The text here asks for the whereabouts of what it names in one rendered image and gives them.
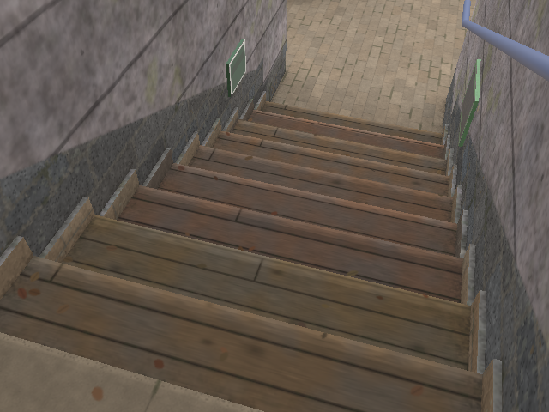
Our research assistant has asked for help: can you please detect stairs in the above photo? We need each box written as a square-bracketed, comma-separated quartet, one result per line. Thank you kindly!
[0, 101, 482, 412]

